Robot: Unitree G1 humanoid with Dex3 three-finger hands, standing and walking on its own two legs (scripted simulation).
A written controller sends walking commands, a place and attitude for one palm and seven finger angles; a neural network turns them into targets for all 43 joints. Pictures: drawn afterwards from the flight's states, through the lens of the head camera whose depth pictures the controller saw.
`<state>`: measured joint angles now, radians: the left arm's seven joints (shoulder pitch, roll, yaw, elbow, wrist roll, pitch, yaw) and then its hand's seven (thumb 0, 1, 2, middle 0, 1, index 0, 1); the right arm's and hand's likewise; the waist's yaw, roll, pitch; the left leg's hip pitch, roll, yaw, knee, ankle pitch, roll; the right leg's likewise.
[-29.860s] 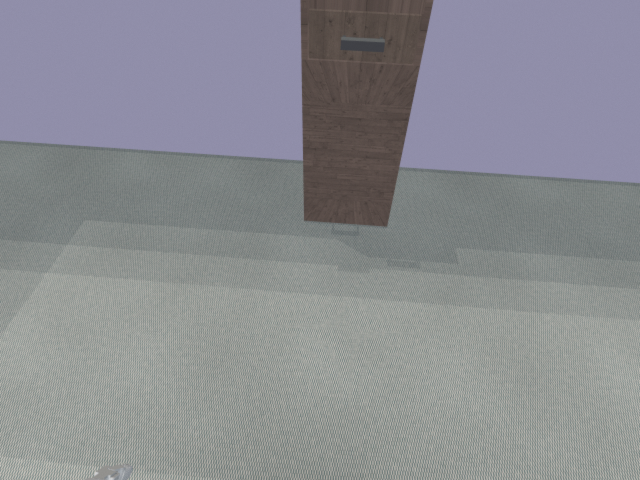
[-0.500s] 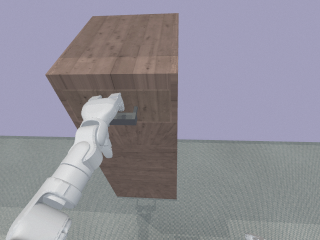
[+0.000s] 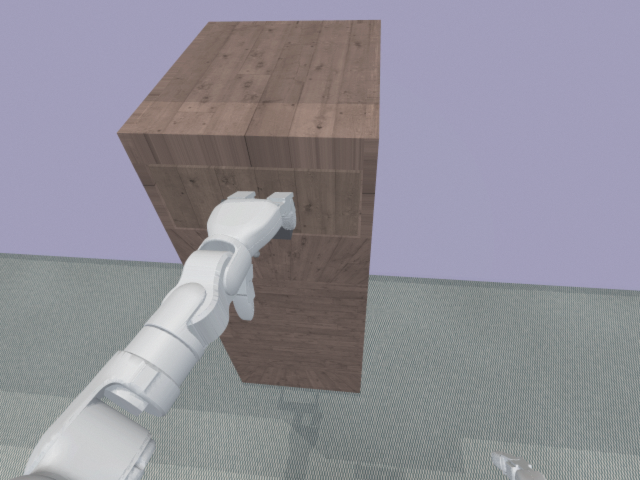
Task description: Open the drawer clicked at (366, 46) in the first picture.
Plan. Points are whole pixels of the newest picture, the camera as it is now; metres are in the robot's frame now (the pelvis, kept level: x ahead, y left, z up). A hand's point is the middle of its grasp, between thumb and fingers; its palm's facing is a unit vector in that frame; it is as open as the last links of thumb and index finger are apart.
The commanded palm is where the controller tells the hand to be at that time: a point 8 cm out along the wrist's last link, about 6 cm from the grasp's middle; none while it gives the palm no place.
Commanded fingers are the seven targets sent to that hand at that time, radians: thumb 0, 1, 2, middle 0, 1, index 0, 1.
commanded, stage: re-aim the fingers above the handle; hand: left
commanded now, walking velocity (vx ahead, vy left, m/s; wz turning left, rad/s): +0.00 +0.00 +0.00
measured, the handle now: (254, 215) +0.50 +0.14 +0.04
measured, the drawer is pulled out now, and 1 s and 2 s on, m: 0.00 0.00 0.00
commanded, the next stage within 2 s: lower the fingers behind the handle in 0.20 s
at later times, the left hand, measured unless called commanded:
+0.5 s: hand (230, 250) +0.39 +0.15 +0.08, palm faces -0.10 -0.08 -0.99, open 13.8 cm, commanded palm +0.39 +0.15 +0.15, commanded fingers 0.00 -0.50 0.30 -0.30 -1.20 -0.30 -1.20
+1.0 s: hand (240, 240) +0.43 +0.14 +0.06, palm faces -0.03 -0.06 -1.00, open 13.8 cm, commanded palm +0.40 +0.14 +0.12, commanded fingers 0.00 -0.50 0.30 -0.30 -1.20 -0.30 -1.20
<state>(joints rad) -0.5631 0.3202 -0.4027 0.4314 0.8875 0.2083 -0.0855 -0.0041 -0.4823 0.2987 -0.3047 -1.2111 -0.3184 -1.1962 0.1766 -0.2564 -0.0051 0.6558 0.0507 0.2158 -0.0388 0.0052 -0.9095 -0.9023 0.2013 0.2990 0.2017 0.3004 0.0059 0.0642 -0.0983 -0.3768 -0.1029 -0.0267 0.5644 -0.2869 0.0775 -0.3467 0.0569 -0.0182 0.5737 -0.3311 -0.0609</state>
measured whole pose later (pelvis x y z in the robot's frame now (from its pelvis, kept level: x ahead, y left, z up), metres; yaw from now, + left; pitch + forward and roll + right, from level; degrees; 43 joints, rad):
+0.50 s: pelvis +0.00 -0.01 +0.00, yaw -1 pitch +6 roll +0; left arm -0.48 0.41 -0.29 0.41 0.90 0.13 -0.03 0.00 -0.48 0.30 -0.25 -1.19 -0.32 -1.19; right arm 0.22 -0.28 -0.03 0.68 0.05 0.20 -0.07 0.01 -0.91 -0.90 0.20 0.30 0.20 0.30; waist 0.01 0.06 -0.10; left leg -0.37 -0.08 -0.02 0.56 -0.29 0.06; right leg -0.33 0.08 -0.01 0.55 -0.32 -0.08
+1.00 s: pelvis +0.01 -0.01 +0.00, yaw -2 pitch +9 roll +0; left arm -0.55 0.34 -0.22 0.61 0.99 0.12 0.13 0.00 -0.49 0.30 -0.28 -1.21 -0.32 -1.20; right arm 0.22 -0.24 -0.02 0.68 0.04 0.22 -0.04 0.00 -0.91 -0.90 0.20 0.30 0.20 0.30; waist 0.00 0.05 -0.14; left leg -0.44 -0.07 0.00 0.59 -0.32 0.06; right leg -0.41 0.09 0.01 0.59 -0.34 -0.08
